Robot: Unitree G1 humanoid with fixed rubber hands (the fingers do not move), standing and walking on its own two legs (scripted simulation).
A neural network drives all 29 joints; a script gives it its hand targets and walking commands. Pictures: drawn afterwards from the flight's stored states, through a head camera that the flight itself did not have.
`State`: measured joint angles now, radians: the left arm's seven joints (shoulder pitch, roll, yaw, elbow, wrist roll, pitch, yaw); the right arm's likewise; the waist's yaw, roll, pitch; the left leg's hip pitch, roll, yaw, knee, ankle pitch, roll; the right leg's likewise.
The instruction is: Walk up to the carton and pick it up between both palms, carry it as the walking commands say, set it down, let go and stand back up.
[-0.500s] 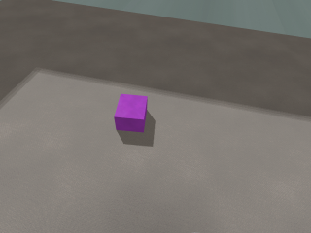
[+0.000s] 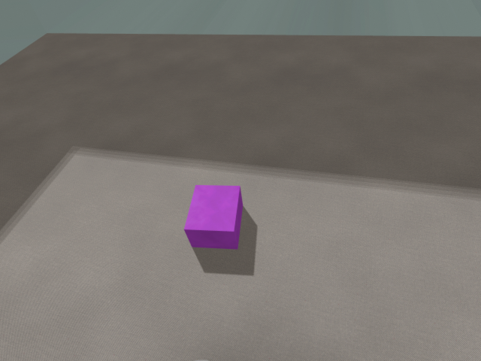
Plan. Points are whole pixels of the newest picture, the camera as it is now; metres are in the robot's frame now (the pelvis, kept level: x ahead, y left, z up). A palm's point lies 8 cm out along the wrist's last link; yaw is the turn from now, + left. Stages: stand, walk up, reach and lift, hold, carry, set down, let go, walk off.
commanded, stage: walk up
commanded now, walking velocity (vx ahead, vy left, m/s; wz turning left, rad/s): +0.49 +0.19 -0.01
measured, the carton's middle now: (216, 216) +0.86 +0.23 -0.70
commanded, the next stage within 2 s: none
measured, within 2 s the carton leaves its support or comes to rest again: neither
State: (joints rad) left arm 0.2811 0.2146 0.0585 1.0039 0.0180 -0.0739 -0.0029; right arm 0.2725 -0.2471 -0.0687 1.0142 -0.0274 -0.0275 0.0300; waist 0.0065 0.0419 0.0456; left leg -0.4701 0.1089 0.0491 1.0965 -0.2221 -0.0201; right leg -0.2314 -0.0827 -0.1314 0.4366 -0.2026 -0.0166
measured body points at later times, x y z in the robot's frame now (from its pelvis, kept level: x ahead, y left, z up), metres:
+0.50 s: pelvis +0.23 +0.09 +0.00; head +0.26 +0.12 +0.45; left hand +0.29 +0.34 -0.16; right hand +0.25 -0.17 -0.13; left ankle +0.25 +0.20 -0.75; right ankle +0.21 -0.07 -0.66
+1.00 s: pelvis +0.39 +0.03 +0.00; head +0.41 -0.01 +0.45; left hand +0.41 +0.29 -0.12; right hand +0.40 -0.21 -0.17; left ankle +0.36 +0.20 -0.66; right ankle +0.42 -0.07 -0.75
